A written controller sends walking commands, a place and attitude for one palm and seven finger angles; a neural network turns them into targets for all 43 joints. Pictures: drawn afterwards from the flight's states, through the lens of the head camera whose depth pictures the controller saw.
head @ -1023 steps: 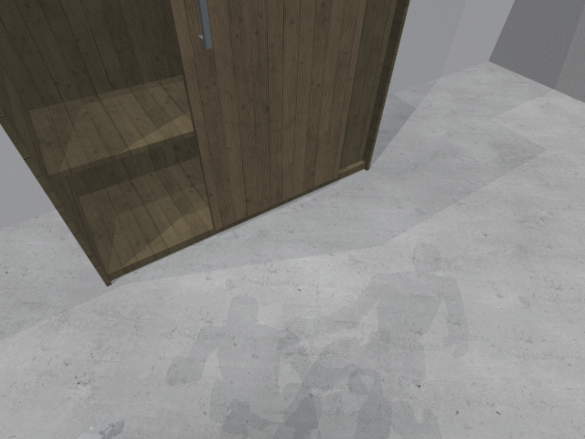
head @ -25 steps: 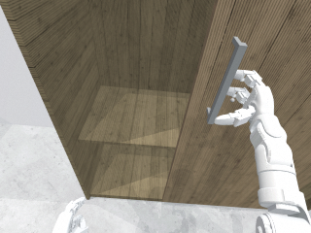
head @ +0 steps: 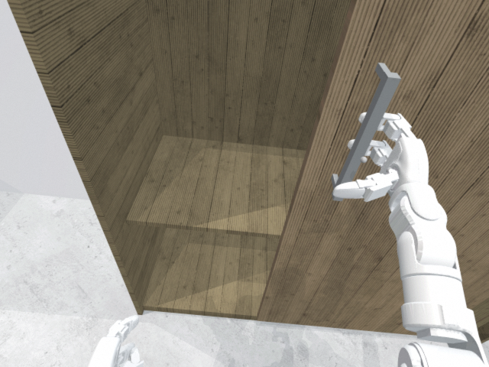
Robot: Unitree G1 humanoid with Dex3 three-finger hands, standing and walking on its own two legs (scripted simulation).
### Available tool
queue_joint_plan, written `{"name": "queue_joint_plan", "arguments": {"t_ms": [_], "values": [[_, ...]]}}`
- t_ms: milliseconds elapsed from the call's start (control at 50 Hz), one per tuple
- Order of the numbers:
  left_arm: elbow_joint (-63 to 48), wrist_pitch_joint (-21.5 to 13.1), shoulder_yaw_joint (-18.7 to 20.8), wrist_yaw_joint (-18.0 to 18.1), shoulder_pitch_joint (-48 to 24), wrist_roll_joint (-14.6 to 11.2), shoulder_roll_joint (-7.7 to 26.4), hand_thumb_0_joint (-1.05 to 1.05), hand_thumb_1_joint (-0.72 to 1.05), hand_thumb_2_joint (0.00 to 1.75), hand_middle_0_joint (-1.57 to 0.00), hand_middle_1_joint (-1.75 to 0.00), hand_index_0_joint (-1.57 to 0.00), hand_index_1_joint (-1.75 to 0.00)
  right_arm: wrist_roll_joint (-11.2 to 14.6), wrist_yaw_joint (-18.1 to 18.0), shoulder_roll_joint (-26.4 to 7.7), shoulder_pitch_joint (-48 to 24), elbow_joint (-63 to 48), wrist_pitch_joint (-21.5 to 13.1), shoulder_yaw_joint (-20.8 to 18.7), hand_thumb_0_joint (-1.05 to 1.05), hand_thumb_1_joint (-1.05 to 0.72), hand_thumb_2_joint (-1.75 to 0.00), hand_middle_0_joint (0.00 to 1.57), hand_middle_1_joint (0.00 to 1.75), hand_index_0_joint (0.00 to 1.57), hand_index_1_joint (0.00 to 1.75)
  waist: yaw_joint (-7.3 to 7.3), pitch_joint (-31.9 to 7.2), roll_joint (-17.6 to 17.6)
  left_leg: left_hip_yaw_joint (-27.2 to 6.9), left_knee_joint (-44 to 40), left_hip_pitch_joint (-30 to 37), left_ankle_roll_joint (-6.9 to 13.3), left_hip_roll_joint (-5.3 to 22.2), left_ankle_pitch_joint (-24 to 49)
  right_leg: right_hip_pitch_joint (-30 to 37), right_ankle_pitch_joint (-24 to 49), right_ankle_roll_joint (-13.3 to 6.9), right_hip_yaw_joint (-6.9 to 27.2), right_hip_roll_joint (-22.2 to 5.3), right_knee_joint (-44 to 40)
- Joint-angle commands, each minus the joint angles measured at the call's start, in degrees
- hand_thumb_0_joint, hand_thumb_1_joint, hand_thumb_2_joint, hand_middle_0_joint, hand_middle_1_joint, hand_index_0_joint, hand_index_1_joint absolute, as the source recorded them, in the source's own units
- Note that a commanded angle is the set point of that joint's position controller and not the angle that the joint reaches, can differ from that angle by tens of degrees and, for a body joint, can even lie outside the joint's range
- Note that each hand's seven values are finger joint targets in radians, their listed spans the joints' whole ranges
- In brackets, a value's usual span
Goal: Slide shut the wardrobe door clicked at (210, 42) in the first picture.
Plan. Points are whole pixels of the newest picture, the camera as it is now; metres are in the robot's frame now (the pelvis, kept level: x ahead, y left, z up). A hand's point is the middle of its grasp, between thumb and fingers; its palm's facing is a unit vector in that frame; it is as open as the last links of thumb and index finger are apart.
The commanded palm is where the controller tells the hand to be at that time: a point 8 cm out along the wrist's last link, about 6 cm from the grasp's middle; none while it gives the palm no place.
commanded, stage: slide the fingers in behind the handle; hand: right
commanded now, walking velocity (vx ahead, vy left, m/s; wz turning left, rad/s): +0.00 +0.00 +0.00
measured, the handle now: (357, 139) +0.45 -0.15 +0.19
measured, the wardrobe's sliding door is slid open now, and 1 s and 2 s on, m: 0.46 0.46 0.46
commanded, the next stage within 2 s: grip the handle and tug to test in 0.78 s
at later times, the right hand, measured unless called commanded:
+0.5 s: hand (361, 161) +0.38 -0.14 +0.20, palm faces +0.05 +1.00 -0.02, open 14.7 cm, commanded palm +0.36 -0.18 +0.20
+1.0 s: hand (359, 159) +0.38 -0.13 +0.20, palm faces +0.05 +1.00 -0.02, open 14.3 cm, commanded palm +0.36 -0.17 +0.20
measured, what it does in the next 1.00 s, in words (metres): stands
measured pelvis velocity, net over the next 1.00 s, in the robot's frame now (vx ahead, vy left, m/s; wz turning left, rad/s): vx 0.00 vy -0.01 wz -0.02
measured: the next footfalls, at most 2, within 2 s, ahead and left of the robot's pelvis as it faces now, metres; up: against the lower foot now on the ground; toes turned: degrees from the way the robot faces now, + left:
none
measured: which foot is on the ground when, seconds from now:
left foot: down 0.00-1.00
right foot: down 0.00-1.00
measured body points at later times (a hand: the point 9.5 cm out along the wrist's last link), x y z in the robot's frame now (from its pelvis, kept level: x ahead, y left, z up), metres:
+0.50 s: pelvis +0.00 +0.00 +0.00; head -0.02 +0.02 +0.45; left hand +0.19 +0.22 -0.09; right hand +0.37 -0.19 +0.20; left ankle -0.04 +0.12 -0.74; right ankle +0.01 -0.13 -0.74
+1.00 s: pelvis +0.00 -0.01 +0.00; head -0.02 +0.02 +0.45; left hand +0.17 +0.22 -0.10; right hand +0.37 -0.19 +0.20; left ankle -0.04 +0.12 -0.74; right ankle +0.01 -0.13 -0.74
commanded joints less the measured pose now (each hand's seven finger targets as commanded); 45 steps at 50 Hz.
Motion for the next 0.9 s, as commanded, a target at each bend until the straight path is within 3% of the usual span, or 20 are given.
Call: {"name": "queue_joint_plan", "arguments": {"t_ms": [0, 20, 80, 140, 200, 220, 260, 360, 500, 520, 540, 560, 600, 640, 660, 700, 720, 800, 860, 880], "values": [[-9.44, -4.05, 2.35, 0.24, -8.78, 0.06, 6.10, 0.00, 0.90, 0.90, -0.20, -0.30, -0.20, -0.30, 1.63, 1.05, -8.15, -24.42, -18.66, -4.21, -0.66, 0.00, 0.50, -0.30, 0.30, 1.20, 0.30, 1.20, -0.82, -17.37, 3.68, 0.81, -2.01, -0.93, 0.62, -1.99, 27.05, 13.15, 18.78, -2.92, 1.32, 2.03, 0.35], [-8.92, -3.81, 2.25, 0.30, -8.75, -0.01, 6.30, 0.00, 0.90, 0.90, -0.20, -0.30, -0.20, -0.30, 1.77, 1.14, -7.73, -23.15, -16.87, -3.40, -0.08, 0.00, 0.50, -0.30, 0.30, 1.20, 0.30, 1.20, -0.79, -15.35, 6.08, 0.96, -2.57, -1.12, 0.55, -2.06, 26.13, 11.66, 17.38, -3.00, 1.22, 2.04, 0.22], [-8.83, -3.79, 2.21, 0.71, -9.26, 0.02, 6.47, 0.00, 0.90, 0.90, -0.20, -0.30, -0.20, -0.30, 2.18, 0.99, -9.16, -25.21, -17.77, -2.29, -1.49, 0.00, 0.50, -0.30, 0.30, 1.20, 0.30, 1.20, -0.74, -14.77, 5.76, 0.73, -2.84, -1.54, 0.44, -2.01, 24.64, 11.32, 15.74, -3.08, 1.35, 2.26, -0.30], [-8.83, -3.67, 2.05, 0.53, -9.49, 0.16, 6.01, 0.00, 0.90, 0.90, -0.20, -0.30, -0.20, -0.30, 1.60, 0.54, -8.08, -25.11, -19.61, -2.06, -0.26, 0.00, 0.50, -0.30, 0.30, 1.20, 0.30, 1.20, -0.83, -15.70, 1.43, 0.67, -2.45, -1.17, 0.81, -1.75, 25.42, 12.32, 17.36, -2.87, 1.35, 2.42, 0.05], [-9.20, -3.81, 2.12, 0.24, -9.95, 0.16, 5.82, 0.00, 0.90, 0.90, -0.20, -0.30, -0.20, -0.30, 1.58, 0.23, -5.86, -23.27, -20.79, -1.90, 1.37, 0.00, 0.50, -0.30, 0.30, 1.20, 0.30, 1.20, -0.88, -16.64, 1.97, 1.03, -1.94, -1.42, 0.80, -1.88, 26.25, 13.36, 18.78, -2.66, 1.51, 2.23, 0.32], [-8.67, -3.57, 2.16, 0.25, -9.63, 0.24, 6.01, 0.00, 0.90, 0.90, -0.20, -0.30, -0.20, -0.30, 1.62, -0.11, -6.14, -22.85, -19.51, -1.83, 1.17, 0.00, 0.50, -0.30, 0.30, 1.20, 0.30, 1.20, -0.78, -15.98, 4.97, 1.07, -2.40, -1.14, 0.73, -1.97, 25.99, 12.51, 18.18, -2.82, 1.60, 2.14, 0.32], [-8.80, -3.55, 2.19, 0.39, -9.90, 0.21, 6.16, 0.00, 0.90, 0.90, -0.20, -0.30, -0.20, -0.30, 1.77, -0.26, -6.31, -24.64, -19.83, -1.77, 1.01, 0.00, 0.50, -0.30, 0.30, 1.20, 0.30, 1.20, -0.51, -15.54, 6.05, 0.96, -2.34, -1.49, 0.56, -1.98, 25.56, 12.16, 17.03, -2.94, 1.59, 2.15, 0.07], [-8.79, -3.27, 2.00, 0.30, -10.47, 0.22, 5.60, 0.00, 0.90, 0.90, -0.20, -0.30, -0.20, -0.30, 1.18, -0.50, -3.59, -26.03, -20.57, -1.56, 3.67, 0.00, 0.50, -0.30, 0.30, 1.20, 0.30, 1.20, -0.17, -15.61, 2.45, 0.98, -2.05, -2.54, 0.82, -1.85, 25.74, 13.88, 18.42, -2.70, 1.77, 2.16, 0.44], [-8.65, -2.65, 1.92, 0.50, -10.59, 0.47, 5.70, 0.00, 0.90, 0.90, -0.20, -0.30, -0.20, -0.30, 1.03, -0.79, -3.75, -26.62, -19.70, -1.07, 3.38, 0.00, 0.50, -0.30, 0.30, 1.20, 0.30, 1.20, -0.19, -16.43, 4.10, 1.16, -1.75, -2.22, 0.84, -1.91, 25.95, 13.98, 18.87, -2.66, 2.16, 2.16, 0.45], [-8.19, -2.42, 1.89, 0.50, -10.36, 0.43, 5.95, 0.00, 0.90, 0.90, -0.20, -0.30, -0.20, -0.30, 0.95, -0.99, -4.95, -25.91, -18.45, -1.02, 2.61, 0.00, 0.50, -0.30, 0.30, 1.20, 0.30, 1.20, -0.41, -15.61, 5.86, 1.17, -2.12, -1.90, 0.88, -1.90, 25.51, 12.89, 18.32, -2.70, 2.18, 2.12, 0.46], [-8.47, -2.38, 1.77, 0.51, -10.70, 0.41, 5.61, 0.00, 0.90, 0.90, -0.20, -0.30, -0.20, -0.30, 1.01, -0.86, -3.21, -27.08, -18.92, -1.00, 4.11, 0.00, 0.50, -0.30, 0.30, 1.20, 0.30, 1.20, -0.04, -15.42, 3.75, 1.06, -2.15, -2.54, 0.80, -1.82, 24.64, 13.05, 17.38, -2.71, 2.13, 2.25, 0.26], [-8.14, -2.39, 1.76, 0.58, -10.43, 0.36, 5.63, 0.00, 0.90, 0.90, -0.20, -0.30, -0.20, -0.30, 1.14, -1.03, -3.45, -27.87, -18.06, -0.91, 3.74, 0.00, 0.50, -0.30, 0.30, 1.20, 0.30, 1.20, 0.24, -14.88, 5.16, 1.27, -2.24, -2.96, 0.81, -1.96, 24.06, 13.04, 17.01, -2.70, 2.43, 2.14, 0.24], [-8.38, -2.51, 1.82, 0.56, -10.37, 0.38, 5.50, 0.00, 0.90, 0.90, -0.20, -0.30, -0.20, -0.30, 0.86, -0.96, -2.09, -28.94, -19.30, -1.05, 5.18, 0.00, 0.50, -0.30, 0.30, 1.20, 0.30, 1.20, 0.45, -15.86, 3.45, 1.32, -1.99, -3.55, 0.93, -2.00, 23.66, 14.31, 17.71, -2.56, 2.66, 2.13, 0.37], [-8.33, -2.50, 1.92, 0.36, -10.19, 0.51, 5.44, 0.00, 0.90, 0.90, -0.20, -0.30, -0.20, -0.30, 0.60, -1.34, -3.07, -27.88, -20.05, -1.37, 4.35, 0.00, 0.50, -0.30, 0.30, 1.20, 0.30, 1.20, -0.01, -16.72, 2.49, 1.30, -2.01, -2.77, 1.05, -1.90, 24.11, 14.51, 18.46, -2.45, 2.62, 2.01, 0.43], [-8.68, -2.64, 1.87, 0.17, -10.32, 0.55, 5.32, 0.00, 0.90, 0.90, -0.20, -0.30, -0.20, -0.30, 0.54, -1.27, -1.59, -26.92, -20.32, -1.37, 5.63, 0.00, 0.50, -0.30, 0.30, 1.20, 0.30, 1.20, -0.13, -17.09, 2.13, 1.42, -1.66, -2.85, 1.08, -1.93, 24.39, 14.91, 19.11, -2.38, 2.79, 1.99, 0.51], [-8.52, -2.64, 1.85, 0.26, -10.32, 0.52, 5.44, 0.00, 0.90, 0.90, -0.20, -0.30, -0.20, -0.30, 0.75, -1.21, -1.09, -27.91, -19.77, -1.32, 6.10, 0.00, 0.50, -0.30, 0.30, 1.20, 0.30, 1.20, 0.16, -16.78, 3.46, 1.52, -1.69, -3.13, 0.97, -2.01, 23.81, 14.50, 18.45, -2.35, 2.89, 1.96, 0.39], [-7.83, -2.42, 2.01, 0.35, -9.88, 0.48, 5.79, 0.00, 0.90, 0.90, -0.20, -0.30, -0.20, -0.30, 0.80, -1.45, -3.14, -26.75, -17.46, -1.17, 4.38, 0.00, 0.50, -0.30, 0.30, 1.20, 0.30, 1.20, 0.03, -15.45, 6.67, 1.53, -2.36, -2.93, 0.89, -2.10, 23.19, 13.12, 17.25, -2.55, 2.87, 1.86, 0.26], [-8.05, -2.65, 1.86, 0.57, -9.95, 0.37, 5.51, 0.00, 0.90, 0.90, -0.20, -0.30, -0.20, -0.30, 0.72, -1.27, -1.25, -30.38, -17.92, -1.46, 6.10, 0.00, 0.50, -0.30, 0.30, 1.20, 0.30, 1.20, 0.62, -14.97, 3.91, 1.38, -2.46, -4.29, 0.91, -2.11, 20.94, 13.67, 15.59, -2.54, 2.99, 2.07, -0.14], [-7.95, -2.54, 1.94, 0.44, -9.77, 0.44, 5.58, 0.00, 0.90, 0.90, -0.20, -0.30, -0.20, -0.30, 0.27, -1.63, -3.06, -28.73, -17.35, -1.49, 4.65, 0.00, 0.50, -0.30, 0.30, 1.20, 0.30, 1.20, 0.00, -15.42, 2.70, 1.29, -2.52, -3.70, 1.03, -2.08, 20.87, 13.57, 15.69, -2.42, 2.86, 2.06, -0.08], [-7.91, -2.58, 1.79, 0.40, -9.82, 0.38, 5.44, 0.00, 0.90, 0.90, -0.20, -0.30, -0.20, -0.30, 0.32, -1.56, -1.48, -29.77, -16.78, -1.44, 6.15, 0.00, 0.45, -0.32, 0.30, 1.21, 0.30, 1.21, 0.44, -14.89, 2.61, 1.31, -2.71, -4.31, 0.96, -2.10, 20.08, 13.35, 14.86, -2.41, 2.86, 2.15, -0.18]]}}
